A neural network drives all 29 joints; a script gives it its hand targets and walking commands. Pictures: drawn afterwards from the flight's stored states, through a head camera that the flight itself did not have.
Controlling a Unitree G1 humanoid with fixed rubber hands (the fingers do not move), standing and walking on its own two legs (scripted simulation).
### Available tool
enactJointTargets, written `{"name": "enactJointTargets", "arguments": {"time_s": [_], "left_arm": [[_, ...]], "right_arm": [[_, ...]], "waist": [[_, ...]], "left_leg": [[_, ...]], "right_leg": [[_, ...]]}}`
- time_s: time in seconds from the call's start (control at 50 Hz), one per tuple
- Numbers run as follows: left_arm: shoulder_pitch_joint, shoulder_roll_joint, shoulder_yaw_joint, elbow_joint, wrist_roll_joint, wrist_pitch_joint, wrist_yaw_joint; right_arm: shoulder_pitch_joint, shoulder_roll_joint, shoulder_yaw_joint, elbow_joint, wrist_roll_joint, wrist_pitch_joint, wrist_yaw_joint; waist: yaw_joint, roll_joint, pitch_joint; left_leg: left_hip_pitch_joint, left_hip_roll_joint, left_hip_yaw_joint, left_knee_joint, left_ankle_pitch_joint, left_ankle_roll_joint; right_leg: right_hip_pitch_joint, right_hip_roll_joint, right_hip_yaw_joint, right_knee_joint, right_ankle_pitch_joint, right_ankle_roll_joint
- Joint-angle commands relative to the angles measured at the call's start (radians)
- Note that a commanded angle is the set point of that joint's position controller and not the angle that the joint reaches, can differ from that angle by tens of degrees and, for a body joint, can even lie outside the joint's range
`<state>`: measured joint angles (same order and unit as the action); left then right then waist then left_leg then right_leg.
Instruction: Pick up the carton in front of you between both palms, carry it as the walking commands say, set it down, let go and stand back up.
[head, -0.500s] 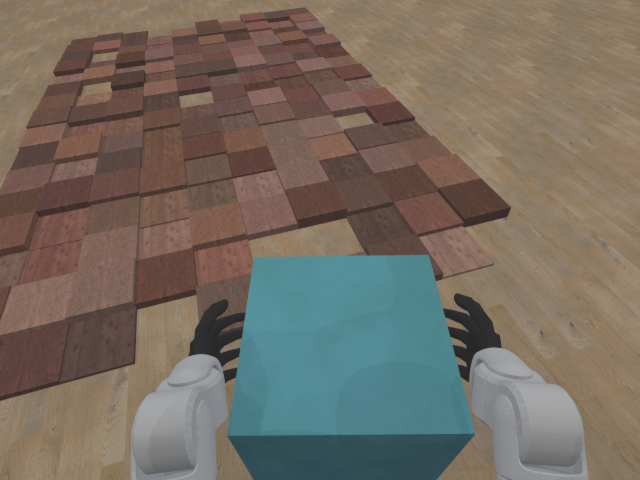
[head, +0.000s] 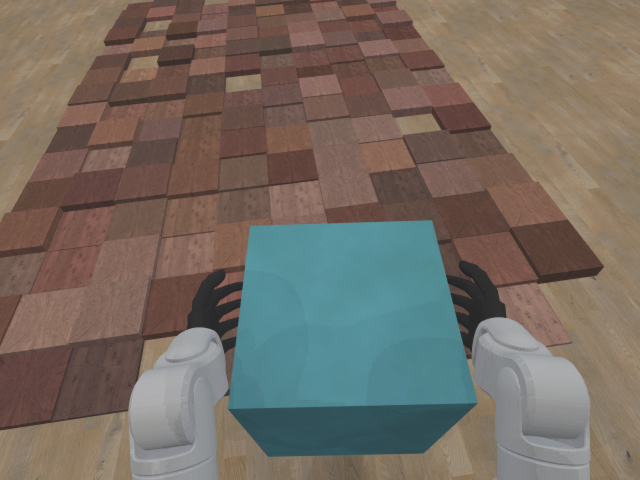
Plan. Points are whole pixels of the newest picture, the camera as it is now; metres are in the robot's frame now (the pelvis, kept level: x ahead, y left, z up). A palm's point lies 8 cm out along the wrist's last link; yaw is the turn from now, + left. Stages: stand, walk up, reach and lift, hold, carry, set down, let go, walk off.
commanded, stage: carry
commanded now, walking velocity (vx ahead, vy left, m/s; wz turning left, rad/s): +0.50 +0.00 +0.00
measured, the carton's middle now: (343, 348) +0.28 +0.00 +0.01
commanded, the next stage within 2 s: none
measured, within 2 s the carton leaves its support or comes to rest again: neither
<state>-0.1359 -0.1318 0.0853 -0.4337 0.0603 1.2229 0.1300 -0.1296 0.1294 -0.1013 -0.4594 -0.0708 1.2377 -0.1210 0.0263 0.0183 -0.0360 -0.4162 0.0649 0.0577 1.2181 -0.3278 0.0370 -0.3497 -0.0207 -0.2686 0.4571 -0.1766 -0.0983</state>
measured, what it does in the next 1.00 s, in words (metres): walks ahead: left foot, then right foot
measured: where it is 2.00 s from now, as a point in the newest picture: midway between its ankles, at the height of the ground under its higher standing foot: (344, 206)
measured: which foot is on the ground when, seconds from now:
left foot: up 0.00-0.32, down 0.34-0.82, up 0.84-1.00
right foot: down 0.00-0.36, up 0.38-0.78, down 0.80-1.00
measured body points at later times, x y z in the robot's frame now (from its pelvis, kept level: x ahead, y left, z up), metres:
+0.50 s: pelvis +0.34 +0.04 +0.00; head +0.41 +0.04 +0.44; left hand +0.70 +0.15 +0.08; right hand +0.66 -0.15 +0.09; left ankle +0.39 +0.09 -0.74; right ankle +0.23 -0.08 -0.62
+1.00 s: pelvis +0.67 -0.03 +0.01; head +0.74 -0.04 +0.46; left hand +1.04 +0.14 +0.13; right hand +1.05 -0.17 +0.13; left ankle +0.61 +0.10 -0.63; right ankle +0.70 -0.08 -0.72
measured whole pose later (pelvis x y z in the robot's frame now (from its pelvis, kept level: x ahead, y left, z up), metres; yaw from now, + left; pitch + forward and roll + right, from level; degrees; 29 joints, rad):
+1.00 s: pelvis +0.67 -0.03 +0.01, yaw -1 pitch +5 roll +2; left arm -0.64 -0.08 0.29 -0.15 0.00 1.23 0.18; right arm -0.65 0.10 -0.30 -0.18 -0.05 1.25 -0.16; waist 0.07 -0.01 0.06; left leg -0.56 0.01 0.03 1.20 -0.38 0.04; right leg -0.38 0.01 -0.16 0.49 -0.21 -0.11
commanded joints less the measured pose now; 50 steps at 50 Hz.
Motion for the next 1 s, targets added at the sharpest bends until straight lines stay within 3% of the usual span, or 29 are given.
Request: {"name": "enactJointTargets", "arguments": {"time_s": [0.0,0.06,0.12,0.22,0.26,0.3,0.32,0.34,0.36,0.38,0.42,0.44,0.48,0.6,0.64,0.7,0.74,0.76,0.78,0.8,0.82,0.84,0.88,0.92,0.98], "left_arm": [[-0.534,-0.817,-0.697,-0.069,-0.351,-0.042,-0.172],[-0.605,-0.751,-0.673,0.005,-0.34,-0.059,-0.166],[-0.676,-0.691,-0.637,0.081,-0.325,-0.07,-0.146],[-0.758,-0.665,-0.585,0.141,-0.325,-0.063,-0.106],[-0.796,-0.675,-0.575,0.151,-0.326,-0.054,-0.096],[-0.823,-0.693,-0.575,0.146,-0.331,-0.042,-0.092],[-0.837,-0.694,-0.573,0.137,-0.33,-0.037,-0.09],[-0.845,-0.712,-0.574,0.124,-0.333,-0.027,-0.088],[-0.84,-0.72,-0.566,0.115,-0.333,-0.021,-0.088],[-0.889,-0.748,-0.576,0.084,-0.339,-0.025,-0.086],[-0.94,-0.82,-0.59,0.034,-0.351,-0.037,-0.09],[-0.939,-0.838,-0.595,0.022,-0.347,-0.043,-0.092],[-0.912,-0.834,-0.604,-0.004,-0.326,-0.057,-0.09],[-0.885,-0.67,-0.591,0.009,-0.274,-0.052,-0.058],[-0.928,-0.626,-0.57,0.039,-0.274,-0.038,-0.05],[-0.974,-0.584,-0.525,0.103,-0.279,-0.01,-0.041],[-0.998,-0.567,-0.487,0.158,-0.281,0.01,-0.036],[-1.003,-0.568,-0.468,0.19,-0.284,0.017,-0.035],[-1.003,-0.571,-0.447,0.217,-0.289,0.022,-0.037],[-1.019,-0.55,-0.425,0.237,-0.284,0.026,-0.037],[-1.048,-0.583,-0.426,0.262,-0.298,0.03,-0.038],[-1.057,-0.631,-0.432,0.258,-0.318,0.032,-0.045],[-1.181,-0.751,-0.472,0.207,-0.379,0.019,-0.072],[-1.267,-0.841,-0.508,0.159,-0.425,0.003,-0.095],[-1.253,-0.854,-0.531,0.111,-0.435,-0.015,-0.105]], "right_arm": [[-0.503,0.818,0.707,-0.019,0.322,-0.055,0.154],[-0.574,0.766,0.679,0.057,0.287,-0.078,0.129],[-0.669,0.717,0.653,0.119,0.277,-0.089,0.102],[-0.768,0.688,0.605,0.165,0.296,-0.074,0.071],[-0.793,0.684,0.583,0.177,0.302,-0.064,0.066],[-0.79,0.684,0.562,0.194,0.307,-0.055,0.066],[-0.787,0.688,0.553,0.194,0.308,-0.051,0.069],[-0.79,0.674,0.536,0.192,0.304,-0.045,0.069],[-0.806,0.704,0.551,0.192,0.323,-0.044,0.071],[-0.837,0.746,0.575,0.145,0.354,-0.045,0.079],[-0.931,0.832,0.624,0.049,0.404,-0.057,0.099],[-0.966,0.858,0.647,0.012,0.42,-0.062,0.106],[-0.964,0.856,0.667,-0.029,0.431,-0.072,0.112],[-0.921,0.684,0.648,-0.003,0.415,-0.062,0.098],[-0.945,0.637,0.617,0.045,0.403,-0.051,0.089],[-0.979,0.593,0.559,0.123,0.38,-0.028,0.07],[-1.002,0.579,0.52,0.176,0.361,-0.012,0.055],[-1.015,0.581,0.506,0.201,0.353,-0.003,0.049],[-1.043,0.582,0.491,0.218,0.344,0.005,0.043],[-1.059,0.599,0.48,0.237,0.341,0.014,0.037],[-1.07,0.6,0.456,0.248,0.323,0.019,0.031],[-1.097,0.632,0.45,0.256,0.315,0.021,0.027],[-1.164,0.72,0.449,0.242,0.311,0.011,0.031],[-1.188,0.784,0.455,0.227,0.296,-0.008,0.037],[-1.144,0.796,0.467,0.208,0.27,-0.034,0.031]], "waist": [[-0.008,-0.086,-0.329],[-0.008,-0.128,-0.273],[0.011,-0.132,-0.224],[0.032,-0.153,-0.189],[0.004,-0.16,-0.19],[-0.073,-0.123,-0.285],[-0.108,-0.053,-0.369],[-0.099,0.153,-0.469],[-0.091,0.321,-0.51],[-0.076,0.256,-0.496],[-0.08,0.072,-0.452],[-0.08,0.049,-0.451],[-0.075,0.065,-0.477],[-0.088,0.104,-0.417],[-0.086,0.114,-0.354],[-0.082,0.139,-0.287],[-0.037,0.156,-0.309],[0.013,0.129,-0.368],[0.062,0.064,-0.434],[0.042,-0.145,-0.532],[0.056,-0.333,-0.557],[0.046,-0.286,-0.534],[0.044,-0.1,-0.463],[0.025,-0.074,-0.464],[0.021,-0.093,-0.47]], "left_leg": [[-0.178,0.043,-0.019,-0.088,0.075,0.004],[-0.237,0.041,0.025,-0.253,0.128,-0.014],[-0.275,0.029,0.066,-0.414,0.208,-0.017],[-0.224,-0.008,0.118,-0.581,0.307,0.013],[-0.135,-0.03,0.127,-0.641,0.303,0.036],[0.158,-0.114,0.204,-0.717,0.268,0.039],[0.384,-0.077,0.161,-0.734,0.236,0.034],[0.607,0.22,-0.299,-0.76,0.177,0.124],[0.749,0.334,-0.641,-0.91,0.191,0.242],[0.75,0.335,-0.581,-0.905,0.259,0.242],[0.658,0.275,-0.381,-0.846,0.476,0.182],[0.626,0.254,-0.312,-0.849,0.492,0.161],[0.618,0.233,-0.245,-0.858,0.503,0.147],[0.648,0.178,-0.096,-0.829,0.66,0.17],[0.574,0.144,-0.047,-0.843,0.658,0.164],[0.511,0.111,0.016,-0.849,0.743,0.124],[0.5,0.111,0.06,-0.732,0.924,0.083],[0.475,0.095,0.105,-0.577,0.938,0.048],[0.361,0.054,0.126,-0.377,0.756,0.022],[0.08,-0.032,0.089,-0.109,0.363,-0.004],[-0.19,-0.175,0.013,0.148,-0.166,-0.015],[-0.282,-0.116,-0.084,0.265,-0.162,0.012],[-0.329,-0.058,-0.091,0.195,-0.077,0.026],[-0.286,-0.026,-0.084,0.069,-0.026,0.018],[-0.27,-0.03,-0.046,-0.143,-0.07,-0.004]], "right_leg": [[0.37,-0.274,0.335,-0.235,0.065,-0.049],[0.346,-0.255,0.264,-0.265,0.041,-0.069],[0.369,-0.217,0.208,-0.239,0.145,-0.076],[0.415,-0.197,0.156,-0.169,0.311,-0.059],[0.42,-0.201,0.138,-0.115,0.445,-0.032],[0.381,-0.156,0.051,0.143,0.632,0.023],[0.272,-0.122,0.043,0.349,0.49,0.053],[0.022,-0.057,0.078,0.631,0.158,0.097],[-0.246,0.094,0.179,0.866,-0.303,0.11],[-0.33,0.032,0.269,0.973,-0.293,0.083],[-0.376,-0.033,0.286,0.926,-0.225,0.055],[-0.376,-0.053,0.287,0.874,-0.19,0.052],[-0.359,-0.056,0.265,0.81,-0.155,0.057],[-0.479,-0.035,0.182,0.574,-0.078,0.058],[-0.424,-0.019,0.148,0.416,0.006,0.053],[-0.265,0.029,0.07,0.183,0.098,0.037],[-0.099,0.07,0.043,0.104,0.147,0.014],[0.07,0.091,0.027,0.041,0.171,0.008],[0.278,0.061,0.073,0.04,0.133,0.015],[0.519,-0.222,0.511,0.055,0.146,-0.081],[0.669,-0.347,0.837,-0.069,0.159,-0.211],[0.664,-0.333,0.802,-0.066,0.181,-0.215],[0.565,-0.286,0.636,-0.041,0.34,-0.154],[0.51,-0.254,0.548,-0.07,0.287,-0.102],[0.516,-0.257,0.479,-0.099,0.343,-0.115]]}}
